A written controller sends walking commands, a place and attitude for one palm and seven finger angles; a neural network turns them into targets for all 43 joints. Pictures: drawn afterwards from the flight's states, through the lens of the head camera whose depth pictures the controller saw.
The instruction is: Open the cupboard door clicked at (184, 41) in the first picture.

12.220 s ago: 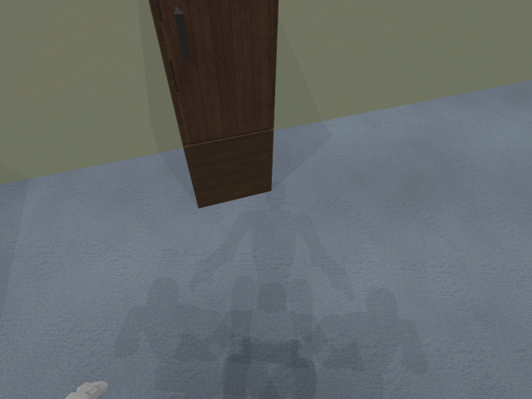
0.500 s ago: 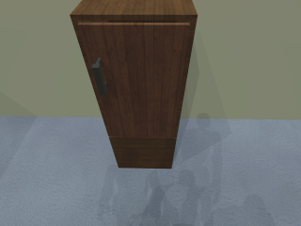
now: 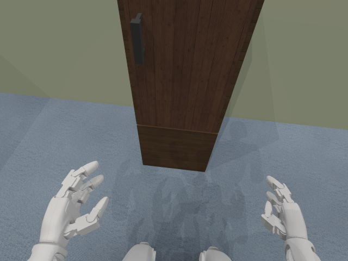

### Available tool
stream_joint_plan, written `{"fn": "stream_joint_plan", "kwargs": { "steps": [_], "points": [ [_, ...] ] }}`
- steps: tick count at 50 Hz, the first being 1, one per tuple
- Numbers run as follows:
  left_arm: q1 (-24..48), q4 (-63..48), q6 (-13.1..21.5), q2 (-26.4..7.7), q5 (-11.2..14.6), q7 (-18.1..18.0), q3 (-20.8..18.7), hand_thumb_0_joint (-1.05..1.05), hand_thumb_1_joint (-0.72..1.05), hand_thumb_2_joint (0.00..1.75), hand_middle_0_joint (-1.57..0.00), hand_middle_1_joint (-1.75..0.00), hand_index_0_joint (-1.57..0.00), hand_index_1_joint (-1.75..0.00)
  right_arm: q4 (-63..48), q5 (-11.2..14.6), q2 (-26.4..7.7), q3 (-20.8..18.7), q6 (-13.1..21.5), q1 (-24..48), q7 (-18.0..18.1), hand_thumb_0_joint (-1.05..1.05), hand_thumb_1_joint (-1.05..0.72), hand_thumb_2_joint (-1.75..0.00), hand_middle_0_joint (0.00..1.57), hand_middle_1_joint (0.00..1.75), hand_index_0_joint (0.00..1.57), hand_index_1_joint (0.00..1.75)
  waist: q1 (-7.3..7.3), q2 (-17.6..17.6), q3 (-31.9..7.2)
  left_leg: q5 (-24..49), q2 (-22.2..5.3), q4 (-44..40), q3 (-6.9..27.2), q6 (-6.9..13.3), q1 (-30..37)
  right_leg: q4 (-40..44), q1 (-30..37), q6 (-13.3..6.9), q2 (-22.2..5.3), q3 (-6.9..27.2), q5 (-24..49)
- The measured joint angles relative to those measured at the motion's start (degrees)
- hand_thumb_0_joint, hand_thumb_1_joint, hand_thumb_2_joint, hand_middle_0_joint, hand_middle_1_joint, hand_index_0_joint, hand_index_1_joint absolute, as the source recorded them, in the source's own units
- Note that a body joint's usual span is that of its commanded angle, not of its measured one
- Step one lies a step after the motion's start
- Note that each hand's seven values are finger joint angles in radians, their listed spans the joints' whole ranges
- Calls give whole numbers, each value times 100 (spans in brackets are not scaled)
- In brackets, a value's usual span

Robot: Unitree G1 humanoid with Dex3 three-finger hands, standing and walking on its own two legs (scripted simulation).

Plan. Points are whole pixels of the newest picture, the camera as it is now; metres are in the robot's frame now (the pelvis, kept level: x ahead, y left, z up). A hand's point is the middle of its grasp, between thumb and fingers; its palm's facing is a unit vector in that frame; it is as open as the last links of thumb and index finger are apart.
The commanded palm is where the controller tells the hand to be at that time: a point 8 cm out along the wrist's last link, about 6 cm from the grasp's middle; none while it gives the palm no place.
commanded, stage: raise the hand with hooked fingers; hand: left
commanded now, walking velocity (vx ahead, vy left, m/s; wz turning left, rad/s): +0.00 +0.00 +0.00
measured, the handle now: (139, 39) +0.65 +0.18 +0.16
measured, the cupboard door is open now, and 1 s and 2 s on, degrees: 0 0 0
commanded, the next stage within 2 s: move the hooked fingers beside the handle in 1.62 s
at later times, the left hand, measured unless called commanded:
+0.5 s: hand (71, 169) +0.26 +0.24 +0.09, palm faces +0.02 -1.00 -0.06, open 11.9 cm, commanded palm +0.23 +0.29 +0.11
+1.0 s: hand (50, 128) +0.31 +0.28 +0.15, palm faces +0.05 -1.00 -0.05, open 13.9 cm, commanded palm +0.28 +0.32 +0.16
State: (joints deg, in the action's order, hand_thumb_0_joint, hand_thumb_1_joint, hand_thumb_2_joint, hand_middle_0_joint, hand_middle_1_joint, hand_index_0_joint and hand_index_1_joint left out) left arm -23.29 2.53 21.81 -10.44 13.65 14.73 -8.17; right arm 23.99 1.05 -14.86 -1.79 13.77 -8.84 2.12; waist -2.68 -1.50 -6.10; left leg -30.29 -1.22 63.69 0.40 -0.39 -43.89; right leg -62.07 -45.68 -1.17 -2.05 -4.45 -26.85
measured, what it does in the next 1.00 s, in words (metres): rises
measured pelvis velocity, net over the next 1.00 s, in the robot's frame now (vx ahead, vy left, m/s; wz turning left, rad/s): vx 0.03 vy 0.01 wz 0.01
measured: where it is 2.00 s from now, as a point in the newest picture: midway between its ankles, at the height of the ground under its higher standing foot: outside the picture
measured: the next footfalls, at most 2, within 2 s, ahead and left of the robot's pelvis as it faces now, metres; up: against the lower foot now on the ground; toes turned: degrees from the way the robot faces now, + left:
none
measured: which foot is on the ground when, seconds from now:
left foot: down 0.00-1.00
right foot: down 0.00-1.00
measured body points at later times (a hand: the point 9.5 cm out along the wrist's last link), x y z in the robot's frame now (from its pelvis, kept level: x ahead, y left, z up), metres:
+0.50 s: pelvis +0.01 +0.02 +0.03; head +0.05 +0.02 +0.48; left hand +0.25 +0.29 +0.10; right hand +0.15 -0.24 -0.05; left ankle +0.02 +0.12 -0.66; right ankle +0.04 -0.11 -0.66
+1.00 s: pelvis +0.03 +0.01 +0.05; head +0.05 +0.01 +0.50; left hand +0.30 +0.33 +0.16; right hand +0.21 -0.22 -0.02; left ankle +0.02 +0.12 -0.66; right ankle +0.04 -0.11 -0.66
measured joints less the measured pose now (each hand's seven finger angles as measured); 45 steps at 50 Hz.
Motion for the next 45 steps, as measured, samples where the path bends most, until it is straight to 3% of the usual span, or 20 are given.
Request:
{"fn": "stream_joint_plan", "kwargs": {
  "steps": [5,10,14,19,28,45],
  "points": [
    [294,-387,112,-241,-8,-38,-87,2,43,70,-23,-60,-23,-61,338,-28,214,392,-8,-201,52,1,-91,-90,20,30,20,30,-13,139,106,2,-31,146,234,-7,-132,83,52,-11,33,-230,59],
    [869,-182,-444,-486,136,284,-199,1,31,65,-24,-68,-24,-68,714,45,378,656,-102,-471,102,1,-90,-90,20,30,21,31,138,280,172,121,-36,-76,228,22,8,377,224,26,51,-228,219],
    [919,-40,-829,-566,266,260,-412,1,22,61,-25,-74,-25,-74,822,55,381,650,-104,-753,130,2,-90,-90,20,30,21,31,295,311,158,252,-34,-456,87,67,286,712,435,70,61,-98,368],
    [810,3,-669,-582,354,167,-668,1,10,56,-26,-81,-26,-82,871,52,182,486,-12,-987,135,2,-90,-90,20,30,21,31,361,286,141,342,-18,-795,-30,103,578,997,669,113,57,13,461],
    [1070,239,-647,-702,385,368,-789,0,-11,47,-27,-95,-27,-95,883,109,-155,293,91,-831,224,2,-90,-90,20,30,20,30,289,243,240,382,8,-1090,-33,126,961,1294,1062,140,44,11,495],
    [2077,1020,-1220,-1049,552,915,-1304,-1,-45,32,-30,-117,-30,-117,849,126,44,579,-34,-474,291,1,-90,-90,20,30,21,30,83,334,293,575,-6,-1823,26,71,1786,2010,1905,104,86,-58,653]
  ]
}}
